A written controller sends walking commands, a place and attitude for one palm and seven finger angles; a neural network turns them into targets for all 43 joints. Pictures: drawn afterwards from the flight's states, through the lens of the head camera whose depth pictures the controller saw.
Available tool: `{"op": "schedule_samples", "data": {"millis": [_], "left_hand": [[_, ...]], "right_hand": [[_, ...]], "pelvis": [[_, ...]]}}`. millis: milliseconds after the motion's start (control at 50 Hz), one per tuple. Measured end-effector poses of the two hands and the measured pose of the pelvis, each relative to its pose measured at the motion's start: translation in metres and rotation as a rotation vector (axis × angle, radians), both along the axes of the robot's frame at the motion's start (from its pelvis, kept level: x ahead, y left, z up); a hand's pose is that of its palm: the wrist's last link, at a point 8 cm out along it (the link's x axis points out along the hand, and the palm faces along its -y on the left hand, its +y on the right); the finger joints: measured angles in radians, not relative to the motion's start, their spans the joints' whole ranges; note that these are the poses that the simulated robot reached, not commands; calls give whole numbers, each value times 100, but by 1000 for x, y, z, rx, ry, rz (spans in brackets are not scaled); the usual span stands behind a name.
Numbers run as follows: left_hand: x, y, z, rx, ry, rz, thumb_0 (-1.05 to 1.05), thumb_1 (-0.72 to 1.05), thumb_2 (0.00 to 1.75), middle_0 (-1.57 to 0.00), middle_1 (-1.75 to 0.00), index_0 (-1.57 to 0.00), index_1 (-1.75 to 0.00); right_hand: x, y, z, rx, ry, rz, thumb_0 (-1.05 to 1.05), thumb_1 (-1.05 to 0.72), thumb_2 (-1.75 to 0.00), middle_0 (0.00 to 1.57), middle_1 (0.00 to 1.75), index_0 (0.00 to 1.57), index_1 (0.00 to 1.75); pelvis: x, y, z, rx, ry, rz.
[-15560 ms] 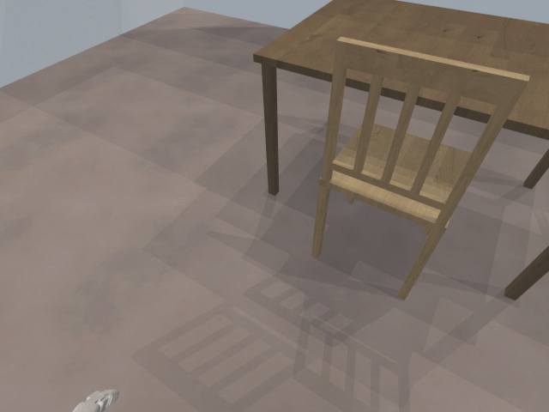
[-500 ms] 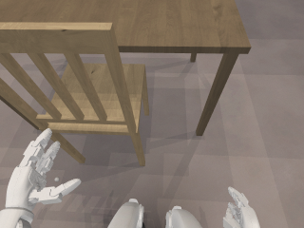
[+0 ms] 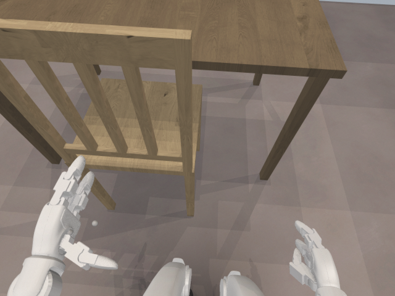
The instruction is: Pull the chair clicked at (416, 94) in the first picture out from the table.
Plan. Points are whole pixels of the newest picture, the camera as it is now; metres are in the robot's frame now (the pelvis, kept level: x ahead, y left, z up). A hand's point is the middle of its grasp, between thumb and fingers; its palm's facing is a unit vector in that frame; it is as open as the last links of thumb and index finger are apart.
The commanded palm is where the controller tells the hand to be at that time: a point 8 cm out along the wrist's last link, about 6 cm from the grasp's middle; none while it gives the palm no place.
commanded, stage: raise the hand toward the chair's back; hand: left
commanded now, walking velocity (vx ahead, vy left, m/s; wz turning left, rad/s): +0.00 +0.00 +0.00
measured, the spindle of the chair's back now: (106, 115) +0.49 +0.27 +0.03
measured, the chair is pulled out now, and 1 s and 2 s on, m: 0.00 0.00 0.00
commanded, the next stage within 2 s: aim the fingers beside a spindle in 0.74 s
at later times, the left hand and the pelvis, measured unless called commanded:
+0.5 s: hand (75, 201) +0.26 +0.24 +0.06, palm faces +0.04 -1.00 -0.04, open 16.9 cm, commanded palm +0.23 +0.29 +0.06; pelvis +0.01 +0.03 +0.01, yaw +0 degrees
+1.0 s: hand (90, 207) +0.26 +0.22 +0.05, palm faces +0.04 -1.00 -0.05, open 17.0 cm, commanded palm +0.24 +0.27 +0.05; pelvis +0.01 +0.00 +0.00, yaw +1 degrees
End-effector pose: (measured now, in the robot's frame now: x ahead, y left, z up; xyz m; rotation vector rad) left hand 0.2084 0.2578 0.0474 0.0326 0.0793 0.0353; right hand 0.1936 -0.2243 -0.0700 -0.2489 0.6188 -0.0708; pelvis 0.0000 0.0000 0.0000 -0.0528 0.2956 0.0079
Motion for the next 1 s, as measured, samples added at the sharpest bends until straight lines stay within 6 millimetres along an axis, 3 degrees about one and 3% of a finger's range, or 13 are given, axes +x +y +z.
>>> {"op": "schedule_samples", "data": {"millis": [60, 180, 380, 500, 840, 1000], "left_hand": [[2, 5, -1, -6, 14, -6, -1, -47, 31, -7, -9, -7, -8], [11, 25, 16, 27, -79, 28, -1, -50, 30, -7, -9, -6, -8], [26, 36, 7, -7, 14, -17, -1, -50, 30, -6, -8, -6, -8], [30, 39, 15, 6, -48, 4, -1, -50, 30, -6, -8, -6, -8], [21, 27, 17, 20, -50, 20, -1, -50, 30, -6, -8, -6, -8], [26, 15, 5, 16, -14, 1, -1, -50, 30, -6, -8, -6, -8]], "right_hand": [[1, 12, 3, -5, 4, 23, 1, -90, -89, 20, 30, 20, 30], [-1, 23, 4, -25, 36, 51, 1, -90, -89, 20, 30, 20, 30], [-10, 20, 8, -52, 80, 9, 1, -90, -89, 20, 30, 20, 30], [-11, 15, 10, -70, 92, 7, 1, -90, -89, 20, 30, 20, 30], [-5, 15, 4, -29, 73, 28, 1, -90, -89, 20, 30, 20, 30], [-7, 3, 0, -32, 67, 30, 1, -90, -89, 20, 30, 20, 30]], "pelvis": [[1, 6, 2, -11, -2, 5], [4, 17, 3, -25, -3, 13], [12, 28, 9, -32, 1, 8], [14, 29, 9, -33, 7, 7], [9, 16, 7, -23, 2, 13], [6, 4, 4, -15, 5, 15]]}}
